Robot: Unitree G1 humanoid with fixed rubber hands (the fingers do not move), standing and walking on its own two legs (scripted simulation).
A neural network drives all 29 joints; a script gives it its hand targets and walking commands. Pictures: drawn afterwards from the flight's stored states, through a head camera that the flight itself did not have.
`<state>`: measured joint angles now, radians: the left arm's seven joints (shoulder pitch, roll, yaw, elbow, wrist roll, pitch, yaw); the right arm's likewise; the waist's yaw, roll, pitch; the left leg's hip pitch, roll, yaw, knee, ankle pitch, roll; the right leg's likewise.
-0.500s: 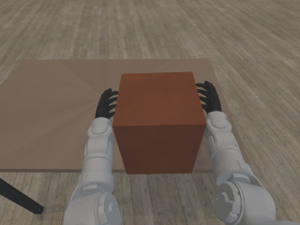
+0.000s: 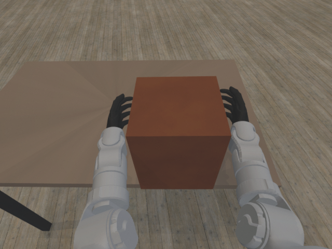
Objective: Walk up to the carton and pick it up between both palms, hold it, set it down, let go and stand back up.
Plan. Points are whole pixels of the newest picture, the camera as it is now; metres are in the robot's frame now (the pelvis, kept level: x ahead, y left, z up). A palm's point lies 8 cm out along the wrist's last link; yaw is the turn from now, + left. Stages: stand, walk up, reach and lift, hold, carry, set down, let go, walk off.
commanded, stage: set down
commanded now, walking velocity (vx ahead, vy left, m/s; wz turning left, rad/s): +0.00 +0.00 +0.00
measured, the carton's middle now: (176, 135) +0.41 -0.02 +0.03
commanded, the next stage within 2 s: none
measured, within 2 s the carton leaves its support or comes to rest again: neither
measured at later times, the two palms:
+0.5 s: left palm (116, 126) +0.40 +0.13 +0.10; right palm (238, 120) +0.39 -0.17 +0.11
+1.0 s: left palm (117, 128) +0.41 +0.13 +0.08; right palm (238, 120) +0.40 -0.17 +0.10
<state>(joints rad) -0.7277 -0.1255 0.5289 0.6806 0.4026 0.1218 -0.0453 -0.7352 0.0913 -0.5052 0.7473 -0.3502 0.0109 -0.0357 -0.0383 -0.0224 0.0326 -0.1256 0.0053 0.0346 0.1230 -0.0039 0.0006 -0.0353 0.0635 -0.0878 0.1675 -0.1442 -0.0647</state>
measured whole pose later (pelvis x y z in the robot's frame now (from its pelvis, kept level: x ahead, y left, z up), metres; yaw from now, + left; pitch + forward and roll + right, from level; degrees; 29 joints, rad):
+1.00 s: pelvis +0.00 +0.00 +0.00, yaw -2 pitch +4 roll +1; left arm -0.71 -0.05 0.47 0.75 0.33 0.03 -0.03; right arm -0.72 0.05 -0.38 0.75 -0.21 -0.01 -0.04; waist -0.02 -0.03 0.01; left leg -0.20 0.02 0.07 0.14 -0.01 0.00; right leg -0.13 0.07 -0.05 0.20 -0.14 -0.07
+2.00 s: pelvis -0.02 +0.02 -0.01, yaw -4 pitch +6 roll +0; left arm -1.00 0.24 0.02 1.00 -0.21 0.21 0.15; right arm -1.11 -0.37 0.11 1.22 0.39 0.17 -0.05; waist 0.02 -0.01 -0.12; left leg -0.37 0.04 0.10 0.34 -0.08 0.02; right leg -0.29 0.08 -0.02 0.35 -0.17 -0.05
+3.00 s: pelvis -0.02 +0.02 +0.00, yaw -4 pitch -1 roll +0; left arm -0.42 0.19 0.10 0.22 -0.12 0.53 0.09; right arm -0.55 -0.38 0.00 0.52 0.36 0.35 0.00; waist -0.01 -0.03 -0.05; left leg -0.17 0.02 0.11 0.24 -0.05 0.02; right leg -0.09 0.07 -0.01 0.26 -0.15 -0.06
